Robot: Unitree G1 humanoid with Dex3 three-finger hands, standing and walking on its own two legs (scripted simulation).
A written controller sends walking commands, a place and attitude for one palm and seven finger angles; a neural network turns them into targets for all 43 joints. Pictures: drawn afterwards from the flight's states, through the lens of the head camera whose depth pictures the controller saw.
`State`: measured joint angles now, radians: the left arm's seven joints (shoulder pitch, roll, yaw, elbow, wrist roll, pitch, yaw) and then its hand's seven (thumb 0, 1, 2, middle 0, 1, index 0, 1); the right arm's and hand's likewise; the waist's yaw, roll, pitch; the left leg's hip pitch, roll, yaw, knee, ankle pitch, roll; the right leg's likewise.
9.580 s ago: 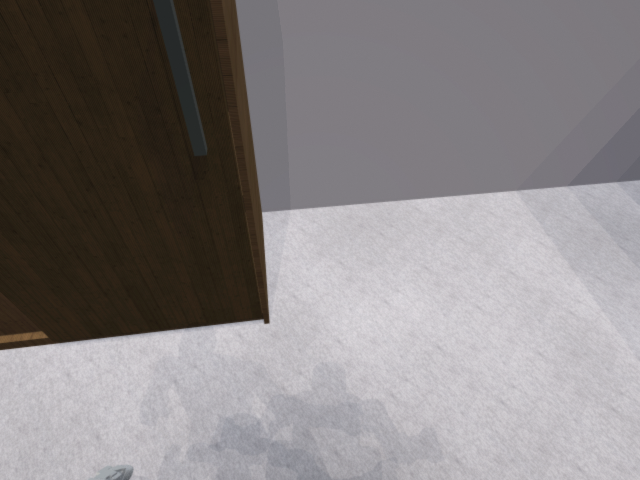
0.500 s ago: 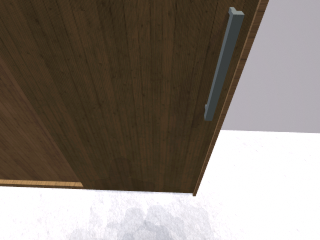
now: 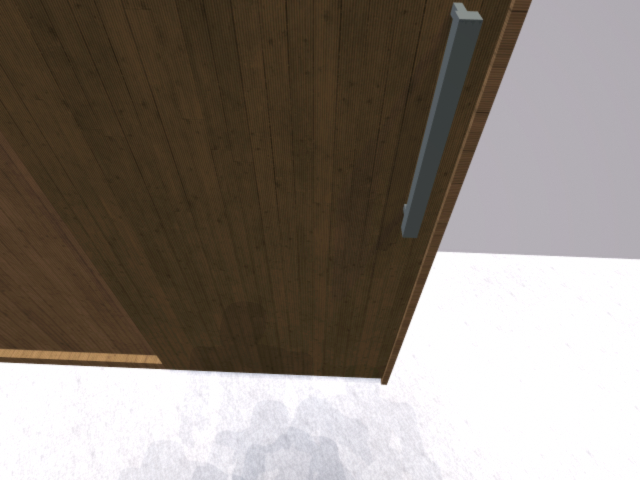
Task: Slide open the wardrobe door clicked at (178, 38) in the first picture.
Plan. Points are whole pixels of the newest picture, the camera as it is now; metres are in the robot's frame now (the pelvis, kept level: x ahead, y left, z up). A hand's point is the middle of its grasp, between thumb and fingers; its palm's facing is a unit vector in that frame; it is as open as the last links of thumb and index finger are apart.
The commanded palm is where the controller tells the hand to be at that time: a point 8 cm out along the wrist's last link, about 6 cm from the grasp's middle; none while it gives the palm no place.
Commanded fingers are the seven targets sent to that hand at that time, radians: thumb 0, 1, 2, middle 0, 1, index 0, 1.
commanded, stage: look again from close up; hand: right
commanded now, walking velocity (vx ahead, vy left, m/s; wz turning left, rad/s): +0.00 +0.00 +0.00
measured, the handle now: (429, 140) +0.51 -0.11 +0.17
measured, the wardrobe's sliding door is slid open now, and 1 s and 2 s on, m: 0.00 0.00 0.00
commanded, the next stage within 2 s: raise the hand with hooked fingers in 0.58 s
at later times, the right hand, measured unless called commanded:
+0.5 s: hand out of the picture +0.05 -0.20 -0.17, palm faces -0.03 +0.96 -0.26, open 7.4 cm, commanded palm none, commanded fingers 0.00 -0.90 -0.90 0.20 0.30 0.20 0.30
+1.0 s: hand (488, 438) +0.19 -0.18 +0.00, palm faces -0.02 +1.00 -0.09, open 8.1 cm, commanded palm +0.13 -0.25 -0.02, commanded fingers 0.00 -0.50 -0.73 0.23 0.56 0.23 0.56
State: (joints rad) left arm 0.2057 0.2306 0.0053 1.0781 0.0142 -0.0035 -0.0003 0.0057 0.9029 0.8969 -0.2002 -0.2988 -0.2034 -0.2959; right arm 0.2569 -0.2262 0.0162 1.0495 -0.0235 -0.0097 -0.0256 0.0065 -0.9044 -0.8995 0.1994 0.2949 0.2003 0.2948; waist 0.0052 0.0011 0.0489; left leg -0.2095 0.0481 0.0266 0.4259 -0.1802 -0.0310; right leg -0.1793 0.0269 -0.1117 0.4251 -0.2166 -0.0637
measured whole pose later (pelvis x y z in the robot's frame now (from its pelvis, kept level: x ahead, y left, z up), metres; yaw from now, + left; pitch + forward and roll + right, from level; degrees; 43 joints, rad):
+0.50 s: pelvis +0.01 +0.00 +0.00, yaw +0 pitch -2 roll +0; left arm 0.19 0.24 0.00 1.12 0.01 0.00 0.00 0.01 0.90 0.90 -0.20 -0.30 -0.20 -0.30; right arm 0.22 -0.24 0.02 1.08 -0.02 -0.01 -0.02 0.01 -0.90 -0.90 0.20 0.29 0.20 0.29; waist 0.01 0.00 0.05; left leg -0.16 0.05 0.03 0.38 -0.18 -0.03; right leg -0.12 0.03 -0.11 0.36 -0.20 -0.06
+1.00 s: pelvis +0.00 +0.04 -0.05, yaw -2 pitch +6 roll -1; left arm 0.19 0.25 0.02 0.58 -0.03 -0.27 0.00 0.01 0.90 0.90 -0.20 -0.30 -0.21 -0.30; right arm 0.36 -0.28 -0.27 0.26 0.32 -0.53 0.45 0.00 -0.72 -0.82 0.21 0.41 0.21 0.41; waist 0.02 0.02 -0.09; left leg -0.60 0.02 0.06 0.89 -0.40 0.03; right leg -0.57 -0.02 -0.07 0.87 -0.41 -0.01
